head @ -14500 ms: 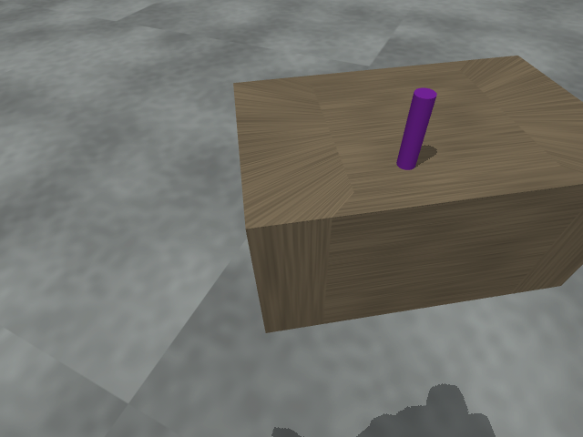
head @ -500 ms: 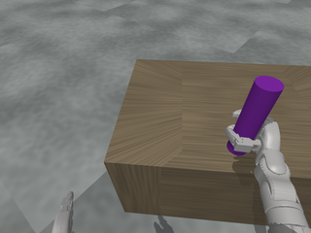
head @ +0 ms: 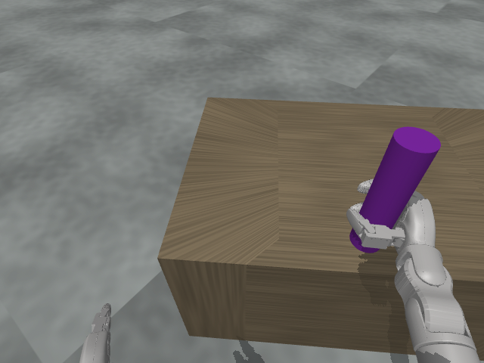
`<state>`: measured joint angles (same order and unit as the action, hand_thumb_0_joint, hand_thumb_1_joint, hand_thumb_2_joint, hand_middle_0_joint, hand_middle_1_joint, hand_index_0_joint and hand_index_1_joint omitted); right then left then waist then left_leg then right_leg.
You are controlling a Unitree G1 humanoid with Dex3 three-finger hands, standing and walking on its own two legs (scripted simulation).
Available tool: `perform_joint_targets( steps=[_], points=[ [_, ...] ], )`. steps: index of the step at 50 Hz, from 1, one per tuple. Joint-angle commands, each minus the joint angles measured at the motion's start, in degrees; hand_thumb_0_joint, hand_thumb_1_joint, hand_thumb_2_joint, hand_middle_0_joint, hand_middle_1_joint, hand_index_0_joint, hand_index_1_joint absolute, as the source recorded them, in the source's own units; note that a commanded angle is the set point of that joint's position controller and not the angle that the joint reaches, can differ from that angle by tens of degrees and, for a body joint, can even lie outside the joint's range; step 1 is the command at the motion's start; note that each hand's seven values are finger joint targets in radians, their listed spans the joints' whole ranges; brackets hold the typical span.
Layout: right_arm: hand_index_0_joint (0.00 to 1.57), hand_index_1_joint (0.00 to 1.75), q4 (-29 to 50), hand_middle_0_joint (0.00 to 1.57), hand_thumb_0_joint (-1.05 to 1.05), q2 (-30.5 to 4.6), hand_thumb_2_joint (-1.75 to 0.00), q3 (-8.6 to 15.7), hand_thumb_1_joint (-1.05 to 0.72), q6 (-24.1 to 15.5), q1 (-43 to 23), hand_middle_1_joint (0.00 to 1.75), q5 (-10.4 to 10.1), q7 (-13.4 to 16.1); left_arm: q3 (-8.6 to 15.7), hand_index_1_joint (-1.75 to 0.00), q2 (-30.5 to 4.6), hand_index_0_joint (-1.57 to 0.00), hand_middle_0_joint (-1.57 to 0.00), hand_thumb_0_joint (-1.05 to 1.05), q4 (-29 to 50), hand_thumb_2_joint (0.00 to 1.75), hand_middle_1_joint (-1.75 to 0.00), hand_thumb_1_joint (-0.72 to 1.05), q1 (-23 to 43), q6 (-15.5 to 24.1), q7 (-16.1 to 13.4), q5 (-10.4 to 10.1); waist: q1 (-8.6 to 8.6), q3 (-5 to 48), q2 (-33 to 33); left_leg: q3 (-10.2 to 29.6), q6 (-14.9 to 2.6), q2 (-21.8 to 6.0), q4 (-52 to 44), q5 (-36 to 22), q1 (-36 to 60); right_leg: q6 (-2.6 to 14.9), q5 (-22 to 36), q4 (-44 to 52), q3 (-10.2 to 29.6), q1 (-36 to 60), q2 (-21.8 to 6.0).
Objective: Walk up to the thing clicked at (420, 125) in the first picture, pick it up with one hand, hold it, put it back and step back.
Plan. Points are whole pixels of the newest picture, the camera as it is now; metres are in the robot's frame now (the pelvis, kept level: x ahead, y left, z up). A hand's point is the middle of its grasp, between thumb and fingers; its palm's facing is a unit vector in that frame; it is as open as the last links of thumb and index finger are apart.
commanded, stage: hold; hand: right
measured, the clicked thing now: (386, 198) +0.33 -0.18 +0.14
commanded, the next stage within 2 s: none
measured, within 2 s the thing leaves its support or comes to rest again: neither
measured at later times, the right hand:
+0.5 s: hand (367, 214) +0.33 -0.17 +0.10, palm faces +0.18 +0.98 -0.01, open 7.3 cm
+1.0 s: hand (366, 215) +0.33 -0.16 +0.10, palm faces +0.18 +0.98 -0.01, open 7.3 cm
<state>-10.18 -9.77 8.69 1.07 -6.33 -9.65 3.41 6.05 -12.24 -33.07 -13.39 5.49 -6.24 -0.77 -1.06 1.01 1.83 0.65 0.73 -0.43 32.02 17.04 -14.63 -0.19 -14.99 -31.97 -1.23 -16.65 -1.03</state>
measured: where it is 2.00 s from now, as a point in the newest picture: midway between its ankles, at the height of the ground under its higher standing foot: outside the picture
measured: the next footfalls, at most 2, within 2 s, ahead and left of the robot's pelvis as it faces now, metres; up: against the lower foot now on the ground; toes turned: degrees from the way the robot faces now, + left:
none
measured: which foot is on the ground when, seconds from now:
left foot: down 0.00-1.00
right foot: down 0.00-1.00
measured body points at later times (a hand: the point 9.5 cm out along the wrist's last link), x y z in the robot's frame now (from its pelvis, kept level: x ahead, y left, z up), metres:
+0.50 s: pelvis +0.01 +0.00 +0.00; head +0.01 +0.01 +0.45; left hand +0.17 +0.27 -0.07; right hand +0.32 -0.22 +0.10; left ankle +0.00 +0.13 -0.73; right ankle +0.02 -0.12 -0.73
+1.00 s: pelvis +0.01 +0.00 +0.00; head +0.00 +0.02 +0.45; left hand +0.17 +0.27 -0.08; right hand +0.32 -0.22 +0.10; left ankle +0.00 +0.13 -0.73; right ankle +0.02 -0.12 -0.73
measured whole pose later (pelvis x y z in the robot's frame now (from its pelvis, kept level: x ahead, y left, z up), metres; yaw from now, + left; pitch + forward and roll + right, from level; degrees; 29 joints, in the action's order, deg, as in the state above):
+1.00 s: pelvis +0.01 +0.00 +0.00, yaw +0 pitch -1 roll +0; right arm -10.9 -9.5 8.6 0.3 -5.4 -9.5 2.9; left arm 6.3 -12.0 -36.2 -11.2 5.6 -5.8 -0.7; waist -1.3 0.0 1.6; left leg 0.6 0.4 -0.3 28.9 16.2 -11.5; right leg -0.5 -14.0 -28.6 -1.2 -13.4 -1.2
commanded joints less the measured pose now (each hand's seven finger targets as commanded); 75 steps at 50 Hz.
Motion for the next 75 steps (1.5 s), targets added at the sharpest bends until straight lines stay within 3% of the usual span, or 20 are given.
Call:
perform_joint_targets(
  steps=[1,4,6,9,11,14,20,22,24,26,29,31,33,35,47,53,56,61,63,75],
  points=[
    [1.36,1.42,21.63,1.33,0.00,-8.17,-1.31,3.44,-0.49,-6.90,-24.81,1.42,-1.41,0.20,3.05,-0.05,-7.86,-0.06,-0.05,0.00,9.26,0.04,-0.06,-0.53,7.04,3.10,-0.95,-0.18,-0.55,15.33,-1.92,-1.72,-0.04,0.74,-5.41,-13.73,0.61,1.22,9.76,4.19,0.22,10.46,0.80],
    [1.35,1.41,24.46,1.33,0.00,-9.23,-1.31,4.15,-0.48,-7.34,-25.29,1.42,-1.24,0.16,3.71,-0.06,-9.15,-0.06,-0.05,0.00,11.29,0.04,-0.06,-0.54,8.01,3.29,-0.92,-0.08,-0.30,16.79,-0.75,-2.10,-0.22,0.96,-5.69,-12.81,1.19,0.97,9.27,4.76,0.65,11.24,0.50],
    [1.35,1.41,19.46,1.33,0.00,-9.16,-1.31,5.03,-0.49,-6.81,-21.56,1.41,-1.25,0.11,3.04,-0.05,-7.32,-0.06,-0.05,0.00,5.07,0.04,-0.06,-0.53,4.06,2.62,-0.79,-0.17,-0.34,12.45,-2.06,-1.83,-0.04,0.81,-5.92,-13.16,0.07,1.27,9.09,4.75,0.37,9.62,0.74],
    [1.37,1.43,22.89,1.34,0.00,-9.54,-1.32,5.08,-0.51,-7.66,-24.37,1.43,-1.31,0.05,2.99,-0.06,-7.63,-0.06,-0.05,0.00,8.18,0.04,-0.06,-0.54,7.77,3.32,-0.79,-0.11,0.20,15.78,-0.35,-1.96,-0.16,0.79,-5.44,-15.35,1.72,0.99,11.84,4.21,0.44,11.44,0.64],
    [1.36,1.42,21.04,1.33,0.00,-7.29,-1.32,2.96,-0.48,-7.75,-23.64,1.42,-1.38,-0.39,0.68,-0.05,-4.88,-0.06,-0.05,0.00,6.15,0.04,-0.06,-0.53,5.31,3.03,-0.30,-0.19,0.04,13.38,-1.04,-2.02,-0.20,0.92,-5.43,-15.27,1.16,1.02,11.70,4.60,0.46,10.07,0.60],
    [1.36,1.42,24.35,1.33,0.00,-8.75,-1.32,3.31,-0.50,-8.45,-25.84,1.42,-1.22,-0.21,3.79,-0.06,-9.05,-0.06,-0.06,0.00,9.25,0.05,-0.06,-0.54,8.38,3.51,-0.78,0.03,-0.69,18.37,0.28,-1.84,-0.30,0.77,-5.29,-17.12,2.14,0.90,13.89,4.18,0.47,13.45,0.50],
    [1.36,1.43,23.38,1.33,0.00,-7.50,-1.33,2.58,-0.49,-8.39,-24.28,1.43,-1.12,-0.03,2.32,-0.06,-7.06,-0.06,-0.06,0.00,8.40,0.05,-0.07,-0.54,8.13,3.52,-0.57,-0.06,-0.52,15.93,-0.12,-2.13,-0.22,0.99,-5.77,-16.82,2.28,0.85,13.54,4.75,0.44,12.50,0.38],
    [1.36,1.42,22.72,1.33,0.00,-10.16,-1.32,5.05,-0.49,-8.16,-23.06,1.42,-1.00,0.18,3.63,-0.06,-8.31,-0.06,-0.05,0.00,6.16,0.04,-0.06,-0.54,6.16,3.29,-0.62,-0.02,-0.07,15.65,0.52,-2.16,-0.34,0.96,-5.69,-17.33,2.55,0.68,14.34,4.94,0.58,12.69,0.33],
    [1.36,1.43,21.40,1.34,0.00,-8.85,-1.32,4.69,-0.51,-7.95,-23.19,1.43,-1.20,0.06,2.05,-0.06,-6.42,-0.06,-0.06,0.00,5.82,0.05,-0.06,-0.54,7.59,3.16,-0.34,-0.07,0.44,14.07,-0.89,-2.09,-0.17,0.91,-5.97,-16.83,2.63,0.87,13.66,4.96,0.35,11.36,0.49],
    [1.36,1.42,20.52,1.33,0.00,-8.73,-1.33,4.74,-0.49,-7.75,-23.35,1.42,-1.38,-0.02,3.15,-0.06,-7.79,-0.06,-0.06,0.00,5.91,0.05,-0.06,-0.55,6.11,3.02,-0.39,-0.08,-0.64,14.81,-0.95,-2.03,-0.14,0.97,-6.04,-17.79,2.44,1.00,14.47,5.00,0.36,12.06,0.37],
    [1.36,1.43,21.01,1.34,0.00,-10.15,-1.33,5.76,-0.50,-7.93,-23.48,1.43,-1.26,-0.04,3.19,-0.06,-8.40,-0.06,-0.06,0.00,7.15,0.05,-0.06,-0.55,8.18,2.97,-0.43,-0.10,0.20,14.85,-1.68,-1.93,-0.09,0.80,-6.46,-16.77,3.11,1.01,13.28,5.25,0.20,11.72,0.62],
    [1.36,1.42,21.06,1.33,0.00,-8.55,-1.33,4.08,-0.49,-8.16,-24.45,1.42,-1.30,-0.43,1.89,-0.06,-6.30,-0.06,-0.06,0.00,6.06,0.05,-0.06,-0.55,7.83,2.96,-0.23,-0.11,0.05,14.98,-1.17,-1.58,-0.03,0.59,-6.76,-16.58,3.30,1.18,12.72,5.18,0.01,11.60,0.89],
    [1.35,1.42,22.52,1.33,0.00,-10.20,-1.32,5.31,-0.48,-8.30,-23.79,1.42,-1.43,-0.16,4.39,-0.06,-9.66,-0.06,-0.06,0.00,8.81,0.06,-0.06,-0.56,9.73,3.24,-0.62,-0.12,0.48,17.18,-0.93,-1.63,-0.13,0.59,-6.57,-17.52,4.37,1.01,13.89,5.32,0.06,12.77,0.86],
    [1.35,1.42,21.77,1.33,0.00,-7.11,-1.32,2.31,-0.47,-7.91,-22.59,1.42,-1.27,-0.56,1.82,-0.06,-6.16,-0.06,-0.06,0.00,5.89,0.05,-0.06,-0.55,6.45,3.11,-0.22,-0.20,-0.06,15.01,-0.33,-2.04,-0.24,0.87,-6.25,-19.13,3.35,0.98,15.87,5.32,0.26,13.08,0.49],
    [1.37,1.43,19.83,1.34,0.00,-9.86,-1.33,5.62,-0.50,-8.40,-24.29,1.43,-1.23,0.21,3.31,-0.06,-8.29,-0.06,-0.06,0.00,5.66,0.06,-0.06,-0.56,8.52,3.02,-0.43,-0.13,-0.08,13.40,-1.50,-1.78,-0.17,0.85,-7.73,-14.49,2.59,1.05,10.55,6.52,0.03,12.13,0.70],
    [1.36,1.43,20.93,1.34,0.00,-7.15,-1.33,2.41,-0.49,-9.77,-24.13,1.43,-1.29,-0.48,2.54,-0.06,-7.50,-0.06,-0.06,0.00,6.99,0.05,-0.06,-0.55,8.72,3.53,-0.24,0.03,-0.12,17.21,-0.75,-1.86,-0.20,0.88,-6.66,-18.86,3.86,0.94,15.42,5.48,0.23,14.20,0.51],
    [1.37,1.44,19.27,1.34,0.00,-7.69,-1.34,2.58,-0.46,-9.85,-24.20,1.44,-0.88,-0.30,0.78,-0.06,-5.37,-0.06,-0.06,0.00,5.74,0.06,-0.06,-0.56,9.80,3.30,-0.06,-0.09,0.23,14.47,0.00,-1.58,-0.25,0.64,-6.91,-17.38,3.60,0.99,13.63,5.87,-0.03,11.70,0.74],
    [1.35,1.41,21.28,1.33,0.00,-9.63,-1.31,4.26,-0.49,-10.79,-25.66,1.41,-0.91,0.21,4.60,-0.06,-10.79,-0.06,-0.06,0.00,9.47,0.05,-0.06,-0.55,11.24,3.53,-0.54,0.07,-0.33,17.70,-0.27,-2.01,-0.29,1.08,-7.14,-15.54,3.78,0.68,12.02,6.54,0.38,14.16,0.20],
    [1.36,1.42,17.65,1.34,0.00,-9.23,-1.32,4.94,-0.49,-10.43,-21.67,1.42,-0.94,0.13,2.21,-0.06,-6.73,-0.05,-0.06,0.00,3.54,0.06,-0.06,-0.56,4.36,2.83,-0.12,0.02,0.28,13.20,-1.02,-1.86,-0.22,0.93,-7.55,-15.38,3.32,0.95,11.59,6.60,0.03,11.56,0.66],
    [1.38,1.45,18.81,1.35,0.00,-7.65,-1.34,2.51,-0.47,-10.82,-26.79,1.45,-0.89,-0.13,2.98,-0.06,-8.44,-0.05,-0.06,0.00,6.98,0.06,-0.06,-0.56,10.35,3.77,-0.40,0.07,-0.66,15.28,-0.99,-2.06,-0.30,1.11,-7.09,-16.06,2.73,0.82,12.49,6.40,0.41,13.09,0.19]
  ],
)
